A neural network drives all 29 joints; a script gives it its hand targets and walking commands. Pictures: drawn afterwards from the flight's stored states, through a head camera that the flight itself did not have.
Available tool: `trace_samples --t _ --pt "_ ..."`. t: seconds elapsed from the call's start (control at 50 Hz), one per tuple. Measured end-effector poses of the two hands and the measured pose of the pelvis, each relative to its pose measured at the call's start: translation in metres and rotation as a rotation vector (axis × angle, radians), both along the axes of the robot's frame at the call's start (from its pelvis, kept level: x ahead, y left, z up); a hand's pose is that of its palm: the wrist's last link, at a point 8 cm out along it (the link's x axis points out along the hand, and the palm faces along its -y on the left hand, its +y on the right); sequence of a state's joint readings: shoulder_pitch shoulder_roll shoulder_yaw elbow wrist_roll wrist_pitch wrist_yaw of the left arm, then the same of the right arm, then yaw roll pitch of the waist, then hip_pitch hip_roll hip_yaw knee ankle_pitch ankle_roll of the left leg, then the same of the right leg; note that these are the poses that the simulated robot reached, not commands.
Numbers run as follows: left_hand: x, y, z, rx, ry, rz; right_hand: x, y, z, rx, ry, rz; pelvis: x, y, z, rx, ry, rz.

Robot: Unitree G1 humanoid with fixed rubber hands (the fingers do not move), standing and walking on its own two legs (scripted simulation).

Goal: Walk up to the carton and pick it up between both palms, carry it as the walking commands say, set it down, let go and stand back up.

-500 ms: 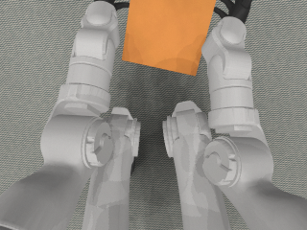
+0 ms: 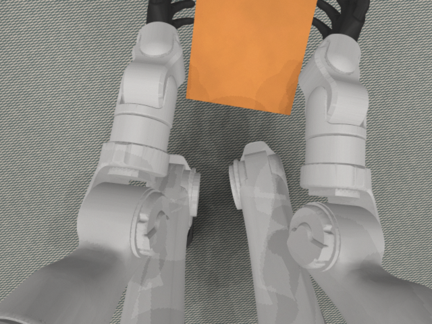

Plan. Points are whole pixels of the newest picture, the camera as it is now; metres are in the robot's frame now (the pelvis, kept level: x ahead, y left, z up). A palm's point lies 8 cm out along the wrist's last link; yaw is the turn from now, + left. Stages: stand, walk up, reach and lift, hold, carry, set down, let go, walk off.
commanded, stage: reach and lift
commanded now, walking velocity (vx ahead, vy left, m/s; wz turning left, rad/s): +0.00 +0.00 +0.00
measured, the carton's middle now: (247, 45) +0.53 -0.09 -0.18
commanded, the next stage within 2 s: none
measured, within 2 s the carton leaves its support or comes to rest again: neither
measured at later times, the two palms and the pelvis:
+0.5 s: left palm (160, 14) +0.51 +0.03 -0.01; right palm (388, 32) +0.46 -0.20 +0.00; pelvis -0.01 -0.01 +0.06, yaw +0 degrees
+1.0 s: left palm out of the picture +0.49 +0.04 +0.08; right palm out of the picture +0.45 -0.19 +0.10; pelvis +0.03 +0.00 +0.12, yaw -1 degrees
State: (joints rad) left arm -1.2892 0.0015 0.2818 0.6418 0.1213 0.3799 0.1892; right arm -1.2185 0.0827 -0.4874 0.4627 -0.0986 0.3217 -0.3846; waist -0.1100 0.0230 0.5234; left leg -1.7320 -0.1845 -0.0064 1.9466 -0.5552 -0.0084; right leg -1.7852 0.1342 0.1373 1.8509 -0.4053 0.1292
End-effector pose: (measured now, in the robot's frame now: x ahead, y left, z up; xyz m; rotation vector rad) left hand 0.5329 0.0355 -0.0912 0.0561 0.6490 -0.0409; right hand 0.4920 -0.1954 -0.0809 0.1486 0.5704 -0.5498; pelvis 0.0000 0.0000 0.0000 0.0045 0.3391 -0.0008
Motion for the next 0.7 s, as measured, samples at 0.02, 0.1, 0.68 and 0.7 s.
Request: trace_samples --t 0.02,0.1,0.68,0.7 --pt "0.001 0.002 0.006 0.002 -0.004 0.003 0.002 0.002 0.006 -0.001 -0.003 0.004 0.0 0.0 0.003 0.002 -0.007 0.0" --pt "0.004 0.008 0.027 0.016 -0.006 0.001 0.004 0.008 0.025 -0.014 0.002 0.018 0.002 -0.001 0.015 0.003 -0.03 0.004" --pt "-0.035 0.0 0.111 0.014 0.019 -0.009 -0.034 0.001 0.116 -0.024 0.025 0.003 -0.008 -0.007 0.082 0.031 -0.134 -0.014" --pt "-0.036 0.001 0.114 0.013 0.02 -0.007 -0.035 0.001 0.119 -0.025 0.026 0.005 -0.007 -0.006 0.085 0.029 -0.132 -0.013"
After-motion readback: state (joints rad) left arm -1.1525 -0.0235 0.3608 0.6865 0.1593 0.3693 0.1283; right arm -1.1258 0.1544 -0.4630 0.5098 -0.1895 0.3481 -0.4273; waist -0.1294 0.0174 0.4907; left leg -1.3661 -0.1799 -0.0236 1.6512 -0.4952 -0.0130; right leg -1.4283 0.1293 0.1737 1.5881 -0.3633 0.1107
